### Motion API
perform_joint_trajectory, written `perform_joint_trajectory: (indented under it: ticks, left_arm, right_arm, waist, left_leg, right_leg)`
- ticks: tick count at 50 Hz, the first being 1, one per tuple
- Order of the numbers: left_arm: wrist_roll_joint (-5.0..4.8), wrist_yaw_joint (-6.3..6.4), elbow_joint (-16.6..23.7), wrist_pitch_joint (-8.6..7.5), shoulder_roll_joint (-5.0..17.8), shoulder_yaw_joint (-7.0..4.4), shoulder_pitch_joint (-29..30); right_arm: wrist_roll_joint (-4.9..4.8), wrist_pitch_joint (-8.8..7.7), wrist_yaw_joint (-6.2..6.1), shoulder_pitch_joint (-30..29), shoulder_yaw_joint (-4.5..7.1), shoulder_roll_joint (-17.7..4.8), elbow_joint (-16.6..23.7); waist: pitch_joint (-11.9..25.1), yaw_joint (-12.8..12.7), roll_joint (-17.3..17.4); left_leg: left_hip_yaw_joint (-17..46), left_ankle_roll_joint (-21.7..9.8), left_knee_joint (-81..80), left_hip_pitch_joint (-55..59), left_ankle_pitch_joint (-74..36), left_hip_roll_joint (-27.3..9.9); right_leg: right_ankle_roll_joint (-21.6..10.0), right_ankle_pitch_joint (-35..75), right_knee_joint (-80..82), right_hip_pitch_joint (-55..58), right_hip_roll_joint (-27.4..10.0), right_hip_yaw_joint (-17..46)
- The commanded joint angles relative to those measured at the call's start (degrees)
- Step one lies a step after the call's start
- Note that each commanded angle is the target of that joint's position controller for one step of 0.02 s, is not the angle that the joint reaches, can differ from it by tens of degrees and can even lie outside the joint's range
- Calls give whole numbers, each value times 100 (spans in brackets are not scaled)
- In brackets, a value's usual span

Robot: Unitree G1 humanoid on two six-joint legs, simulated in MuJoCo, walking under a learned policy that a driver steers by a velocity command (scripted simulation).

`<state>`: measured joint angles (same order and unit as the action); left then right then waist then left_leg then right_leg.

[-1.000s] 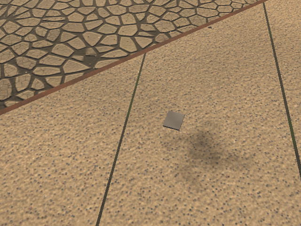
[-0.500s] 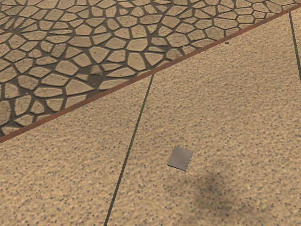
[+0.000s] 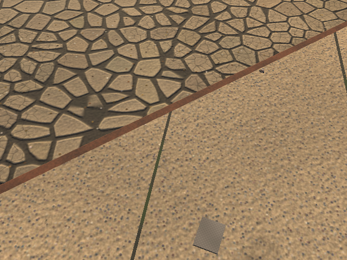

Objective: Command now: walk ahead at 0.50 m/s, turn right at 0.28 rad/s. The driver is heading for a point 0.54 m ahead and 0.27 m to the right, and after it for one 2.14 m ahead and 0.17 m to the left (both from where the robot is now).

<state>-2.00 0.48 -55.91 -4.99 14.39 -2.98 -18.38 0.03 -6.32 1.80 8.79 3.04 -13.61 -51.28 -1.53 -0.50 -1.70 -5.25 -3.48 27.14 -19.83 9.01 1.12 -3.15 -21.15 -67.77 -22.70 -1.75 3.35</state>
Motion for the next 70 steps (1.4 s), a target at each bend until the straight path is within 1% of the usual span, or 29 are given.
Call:
perform_joint_trajectory:
  ticks: [1, 5, 11, 17, 20, 22, 23, 24, 25, 26, 27, 29, 34, 39, 43, 45, 46, 47, 48, 49, 50, 52, 56, 59, 66, 67, 68, 69, 70]
  left_arm:
    - [-12, 36, 264, 64, 348, -166, -235]
    - [20, 46, 449, 219, 271, -212, 146]
    - [87, -113, 820, 167, 167, -175, 1098]
    - [71, -347, 1409, 173, 52, -86, 1991]
    - [57, -422, 1530, 208, 316, -212, 1600]
    - [33, -365, 1233, 222, 855, -502, 134]
    - [63, -221, 1062, 274, 1408, -693, -656]
    - [60, -199, 1244, 219, 1818, -718, -301]
    - [144, -218, 1242, 177, 1328, -558, -554]
    - [173, -213, 1244, 114, 983, -469, -349]
    - [127, -238, 1314, 65, 777, -405, 93]
    - [145, -201, 1496, 42, 513, -294, 618]
    - [118, -23, 1502, 30, 956, -392, 299]
    - [150, 50, 1283, 111, 745, -305, -149]
    - [217, 72, 1154, 127, 719, -248, -117]
    - [216, 93, 1176, 139, 782, -253, 162]
    - [235, 105, 1219, 136, 771, -243, 201]
    - [336, 115, 1350, 103, 625, -185, -88]
    - [311, 80, 1242, 84, 364, -78, -851]
    - [271, 32, 1238, 122, 801, -141, -689]
    - [148, 39, 1382, 208, 918, -190, -170]
    - [202, 141, 1534, 397, 901, -229, 438]
    - [240, 269, 1580, 483, 500, -168, 291]
    - [231, 282, 1608, 478, 515, -163, 430]
    - [150, 157, 1689, 326, 578, -209, 479]
    - [153, 138, 1649, 303, 669, -254, 318]
    - [250, 161, 1667, 302, 1021, -346, 112]
    - [454, 172, 1700, 363, 1513, -460, 255]
    - [606, 161, 1857, 335, 1299, -415, 523]
  right_arm:
    - [88, -104, -11, 225, 80, -367, 78]
    - [116, -128, -128, 456, 163, -630, -115]
    - [86, -43, -290, 691, 167, -749, -202]
    - [-16, 193, -339, 1190, 236, -923, -360]
    - [-68, 289, -393, 919, 306, -1174, -226]
    - [-114, 336, -406, 637, 319, -1269, -116]
    - [-23, 267, -390, 671, 256, -1099, 27]
    - [48, 48, -265, 1117, 9, -248, 330]
    - [-161, -241, -149, 493, 93, -728, 472]
    - [-327, -339, -111, 83, 123, -840, 627]
    - [-250, -351, -144, 58, 121, -788, 594]
    - [-59, -190, -189, 213, 222, -881, 525]
    - [92, 28, -252, -371, 178, -618, 844]
    - [56, -56, -115, -987, 56, -409, 973]
    - [53, -109, -6, -979, 99, -655, 1001]
    - [83, -145, 23, -382, 169, -834, 828]
    - [123, -164, 22, 78, 234, -1040, 709]
    - [222, -157, 21, 510, 293, -1418, 729]
    - [200, -63, 31, 622, 243, -1322, 712]
    - [3, 50, 31, 660, 204, -1083, 754]
    - [-76, 150, 4, 262, 217, -1076, 904]
    - [-49, 330, -76, -128, 185, -1010, 1077]
    - [62, 508, -184, -202, 259, -1070, 1206]
    - [-32, 587, -279, -154, 342, -1184, 1314]
    - [-105, 804, -363, -117, 375, -1157, 1493]
    - [-133, 832, -376, -52, 362, -1096, 1505]
    - [-132, 838, -378, 69, 299, -886, 1544]
    - [-160, 782, -360, -36, 267, -680, 1765]
    - [-39, 687, -323, 57, 388, -1087, 1756]
  waist:
    - [362, 6, 684]
    - [13, -20, 481]
    - [-224, 225, 399]
    - [-480, 472, 356]
    - [-23, 56, 729]
    - [760, -785, 713]
    - [1251, -1021, -48]
    - [1785, -267, -1350]
    - [2133, -673, -658]
    - [1419, -612, -412]
    - [863, -271, 204]
    - [545, 95, 220]
    - [223, 66, 43]
    - [265, -347, -358]
    - [357, -300, -443]
    - [596, 73, -416]
    - [905, 270, -212]
    - [1593, 214, 546]
    - [2300, 45, 1725]
    - [2413, 195, 1253]
    - [1758, 221, 875]
    - [920, 166, 204]
    - [796, -63, 912]
    - [1076, 14, 923]
    - [822, -34, 1124]
    - [791, -116, 1074]
    - [879, -113, 562]
    - [566, 81, -1174]
    - [600, 87, -1343]
  left_leg:
    - [1475, -690, -1755, 1093, -479, -1544]
    - [708, -720, -2001, 1051, -1204, -1530]
    - [-149, -490, -2086, 1498, -1553, -1432]
    - [-534, -462, -1520, 2734, -2537, -1817]
    - [-801, -299, -459, 2775, -5163, -1816]
    - [-923, -62, 1575, 2131, -5391, -1549]
    - [-910, 195, 3434, 622, -3047, -1204]
    - [-86, 525, 5547, -1895, 2174, 178]
    - [1132, 322, 5831, -2496, 2184, -7]
    - [1112, 149, 5537, -2763, 1745, -293]
    - [1079, 126, 4894, -2495, 1332, -566]
    - [1047, 245, 4121, -1723, 997, -841]
    - [799, 684, 2451, -1606, -44, -679]
    - [499, 543, 628, -844, -2012, -272]
    - [582, 147, 216, -918, -1479, -224]
    - [461, -98, -123, -291, -1418, -44]
    - [605, -262, -212, 467, -2646, -194]
    - [1702, -820, 250, 2015, -4810, -1098]
    - [3368, -1877, 149, 3384, -5733, -2269]
    - [3826, -1841, -178, 3243, -4355, -2146]
    - [3550, -1635, -340, 2699, -2874, -1950]
    - [3096, -1286, -836, 1224, -1224, -1586]
    - [2531, -996, -1125, 163, -710, -921]
    - [2670, -946, -1111, 195, -73, -891]
    - [3238, -627, -885, 114, 787, -700]
    - [3163, -459, -714, -100, 936, -515]
    - [2804, -167, -2, -691, 1554, -207]
    - [1458, 143, 1373, -1799, 2220, 727]
    - [1374, 367, 2823, -1853, 2493, 456]
  right_leg:
    - [-47, 677, -34, -1005, -632, 355]
    - [39, 1414, 442, -1657, -628, 474]
    - [87, 2692, 2126, -1886, -481, 52]
    - [-104, 1954, 2937, -2261, -341, -550]
    - [-402, 1129, 2988, -1083, 183, -1088]
    - [-790, 1371, 3581, 1030, 601, -1089]
    - [-1145, 1359, 3831, 2736, -232, 349]
    - [-2345, 874, 4608, 4485, -1689, 3846]
    - [-2242, 789, 5156, 4600, -1763, 4241]
    - [-1933, 1138, 5106, 4037, -1556, 3271]
    - [-1686, 1721, 5139, 3063, -1263, 2502]
    - [-1457, 2365, 5332, 1857, -894, 1767]
    - [-1373, 2909, 5559, 961, -557, 1196]
    - [-818, 3488, 5165, 959, -283, 554]
    - [-671, 3964, 4534, 1839, -672, 742]
    - [-490, 4735, 3813, 2044, -594, 634]
    - [-278, 4654, 3023, 1931, -269, 418]
    - [37, 2932, 1455, 871, 239, 209]
    - [461, -1313, -234, -576, 762, 38]
    - [509, -1656, -675, -897, 589, 418]
    - [565, -1309, -970, -1368, 411, 405]
    - [560, -769, -540, -1385, 180, 263]
    - [569, -431, 1205, -494, 279, 16]
    - [632, 66, 1864, -242, 325, 112]
    - [448, 656, 3800, 540, 465, 54]
    - [338, 909, 4356, 1010, 326, 63]
    - [13, 818, 4742, 1652, -587, 751]
    - [-740, 1319, 5189, 1610, -1726, 2179]
    - [-1218, 1949, 5268, 1197, -2270, 2709]
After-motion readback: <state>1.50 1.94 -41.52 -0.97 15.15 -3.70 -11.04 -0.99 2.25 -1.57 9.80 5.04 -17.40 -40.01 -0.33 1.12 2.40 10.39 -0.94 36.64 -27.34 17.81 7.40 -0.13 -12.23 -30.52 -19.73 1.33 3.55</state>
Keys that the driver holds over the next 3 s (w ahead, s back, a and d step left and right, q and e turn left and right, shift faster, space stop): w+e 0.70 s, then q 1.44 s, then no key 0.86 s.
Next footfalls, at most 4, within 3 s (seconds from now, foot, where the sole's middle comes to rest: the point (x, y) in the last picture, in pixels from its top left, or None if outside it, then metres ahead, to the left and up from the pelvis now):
0.46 right None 0.38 -0.17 -0.77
0.92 left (199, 204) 0.70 -0.09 -0.77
1.36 right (252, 228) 0.60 -0.30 -0.77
1.78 left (185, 230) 0.59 -0.03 -0.77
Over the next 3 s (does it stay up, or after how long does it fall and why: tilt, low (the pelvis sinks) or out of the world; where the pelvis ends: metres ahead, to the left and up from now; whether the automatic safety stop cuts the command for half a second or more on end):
stays up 0.63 -0.16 -0.01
